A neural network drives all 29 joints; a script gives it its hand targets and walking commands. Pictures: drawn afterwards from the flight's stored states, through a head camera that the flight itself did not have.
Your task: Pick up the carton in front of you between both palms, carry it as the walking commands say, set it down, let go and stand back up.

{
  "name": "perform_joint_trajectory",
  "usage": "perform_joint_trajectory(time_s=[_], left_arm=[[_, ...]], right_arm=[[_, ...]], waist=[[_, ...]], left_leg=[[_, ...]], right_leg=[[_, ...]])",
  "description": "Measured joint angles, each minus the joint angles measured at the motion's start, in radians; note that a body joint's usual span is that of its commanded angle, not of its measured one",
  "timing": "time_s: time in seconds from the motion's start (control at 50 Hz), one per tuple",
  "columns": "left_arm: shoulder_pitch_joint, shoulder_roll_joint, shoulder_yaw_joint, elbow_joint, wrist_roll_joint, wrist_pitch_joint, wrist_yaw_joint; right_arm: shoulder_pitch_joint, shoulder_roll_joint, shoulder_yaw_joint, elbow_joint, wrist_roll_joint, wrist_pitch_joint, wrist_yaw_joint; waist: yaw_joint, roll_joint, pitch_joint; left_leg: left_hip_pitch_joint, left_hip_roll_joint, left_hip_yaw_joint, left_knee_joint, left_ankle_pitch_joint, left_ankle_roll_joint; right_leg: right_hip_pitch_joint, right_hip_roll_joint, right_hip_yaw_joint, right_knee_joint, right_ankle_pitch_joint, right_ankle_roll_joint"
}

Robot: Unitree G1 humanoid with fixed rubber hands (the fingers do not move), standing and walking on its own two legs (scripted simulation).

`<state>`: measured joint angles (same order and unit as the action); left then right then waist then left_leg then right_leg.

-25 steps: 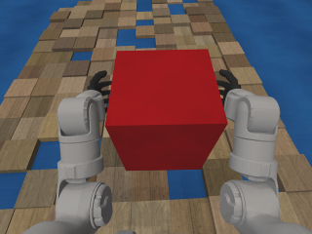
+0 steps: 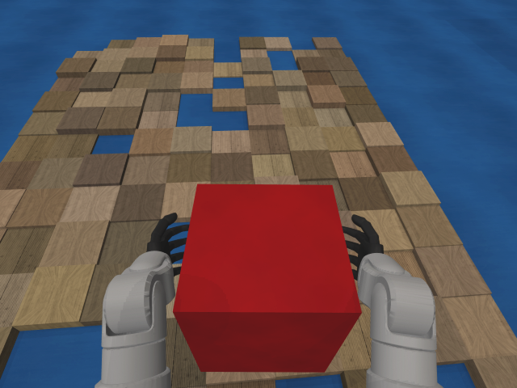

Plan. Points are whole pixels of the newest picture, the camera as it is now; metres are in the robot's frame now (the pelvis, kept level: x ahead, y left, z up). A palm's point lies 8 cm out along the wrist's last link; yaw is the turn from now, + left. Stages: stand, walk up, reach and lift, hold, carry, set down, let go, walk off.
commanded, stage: carry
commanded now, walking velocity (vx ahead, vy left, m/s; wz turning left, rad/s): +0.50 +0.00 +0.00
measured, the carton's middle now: (263, 282) +0.28 +0.00 +0.00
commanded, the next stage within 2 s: none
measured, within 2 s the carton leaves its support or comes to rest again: neither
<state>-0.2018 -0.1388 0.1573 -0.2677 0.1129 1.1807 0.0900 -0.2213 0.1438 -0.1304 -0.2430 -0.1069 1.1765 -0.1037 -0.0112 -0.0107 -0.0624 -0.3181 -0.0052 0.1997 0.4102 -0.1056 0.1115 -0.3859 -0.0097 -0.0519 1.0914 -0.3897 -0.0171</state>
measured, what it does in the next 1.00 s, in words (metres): walks ahead: right foot 0.04 m higher, then left foot 0.03 m lower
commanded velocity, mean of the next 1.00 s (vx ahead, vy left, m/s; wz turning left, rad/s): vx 0.50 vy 0.00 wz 0.00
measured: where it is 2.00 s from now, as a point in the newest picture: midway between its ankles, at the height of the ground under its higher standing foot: (250, 181)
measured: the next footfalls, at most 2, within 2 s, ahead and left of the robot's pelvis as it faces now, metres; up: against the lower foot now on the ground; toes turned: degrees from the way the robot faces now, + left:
right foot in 0.32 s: +0.43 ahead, -0.12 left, +0.04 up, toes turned -6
left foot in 0.78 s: +0.65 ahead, +0.11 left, +0.00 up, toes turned +7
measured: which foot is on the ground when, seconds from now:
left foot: down 0.00-0.34, up 0.36-0.76, down 0.78-1.00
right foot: up 0.00-0.30, down 0.32-0.80, up 0.82-1.00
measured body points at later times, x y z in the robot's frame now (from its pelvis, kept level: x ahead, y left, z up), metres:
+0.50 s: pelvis +0.31 -0.04 +0.00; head +0.35 -0.04 +0.45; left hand +0.67 +0.15 +0.09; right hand +0.70 -0.16 +0.09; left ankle +0.23 +0.07 -0.61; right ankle +0.39 -0.12 -0.71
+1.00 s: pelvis +0.62 +0.03 +0.00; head +0.67 +0.06 +0.45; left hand +1.02 +0.19 +0.15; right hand +1.01 -0.11 +0.15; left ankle +0.61 +0.11 -0.74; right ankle +0.61 -0.10 -0.63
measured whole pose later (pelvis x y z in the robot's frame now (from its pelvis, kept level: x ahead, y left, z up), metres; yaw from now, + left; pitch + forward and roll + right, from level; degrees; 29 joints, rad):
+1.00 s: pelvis +0.62 +0.03 +0.00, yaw +2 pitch +6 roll -2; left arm -0.88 0.02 0.27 0.07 0.04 1.36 0.16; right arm -0.82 0.01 -0.30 0.02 -0.07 1.34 -0.13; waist -0.03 0.00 0.00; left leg -0.36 0.02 0.09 0.52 -0.28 0.07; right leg -0.69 -0.02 -0.06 1.25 -0.47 -0.03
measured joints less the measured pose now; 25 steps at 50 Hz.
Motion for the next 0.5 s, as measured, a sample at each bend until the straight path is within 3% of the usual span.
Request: perform_joint_trajectory(time_s=[0.16, 0.24, 0.3, 0.34, 0.36, 0.42, 0.46, 0.5], left_arm=[[-0.024, 0.015, -0.018, 0.026, 0.004, -0.005, 0.000], [-0.126, 0.067, -0.020, 0.112, -0.018, 0.003, 0.011], [-0.238, 0.102, -0.011, 0.216, -0.034, 0.013, 0.018], [-0.319, 0.113, -0.007, 0.307, -0.039, 0.006, 0.023], [-0.360, 0.113, -0.009, 0.356, -0.036, -0.001, 0.029], [-0.438, 0.121, -0.011, 0.453, -0.044, -0.008, 0.039], [-0.453, 0.134, -0.013, 0.464, -0.063, -0.005, 0.050], [-0.468, 0.145, -0.005, 0.456, -0.083, 0.000, 0.057]], right_arm=[[-0.003, -0.007, -0.007, 0.014, 0.007, -0.017, 0.000], [-0.106, -0.052, 0.002, 0.106, 0.019, -0.014, -0.010], [-0.221, -0.099, 0.001, 0.209, 0.034, 0.001, -0.014], [-0.297, -0.136, -0.010, 0.283, 0.049, 0.007, -0.014], [-0.328, -0.154, -0.022, 0.318, 0.059, 0.008, -0.014], [-0.406, -0.187, -0.053, 0.402, 0.080, 0.015, -0.015], [-0.443, -0.183, -0.067, 0.428, 0.071, 0.023, -0.016], [-0.470, -0.174, -0.080, 0.426, 0.059, 0.029, -0.017]], waist=[[-0.011, 0.002, -0.048], [-0.020, 0.006, -0.061], [-0.019, 0.030, -0.061], [0.004, 0.062, -0.044], [0.019, 0.068, -0.031], [0.057, 0.060, 0.018], [0.068, 0.054, 0.049], [0.074, 0.047, 0.075]], left_leg=[[0.210, -0.005, -0.023, -0.094, -0.119, -0.025], [0.309, -0.001, -0.041, -0.083, -0.213, -0.042], [0.366, 0.027, -0.055, -0.039, -0.299, -0.065], [0.345, 0.072, -0.061, 0.123, -0.363, -0.075], [0.273, 0.080, -0.091, 0.305, -0.319, -0.081], [0.004, 0.019, -0.200, 0.837, -0.300, -0.064], [-0.143, 0.009, -0.213, 0.966, -0.293, -0.042], [-0.260, 0.021, -0.212, 0.958, -0.280, -0.032]], right_leg=[[-0.267, -0.086, -0.024, -0.232, 0.206, 0.025], [-0.321, -0.089, -0.045, -0.277, 0.218, 0.000], [-0.302, -0.052, -0.100, -0.348, 0.202, -0.038], [-0.264, -0.011, -0.127, -0.365, 0.279, -0.071], [-0.262, -0.007, -0.133, -0.331, 0.261, -0.077], [-0.222, -0.001, -0.131, -0.329, 0.179, -0.076], [-0.175, 0.003, -0.129, -0.377, 0.172, -0.069], [-0.129, 0.005, -0.127, -0.420, 0.163, -0.068]])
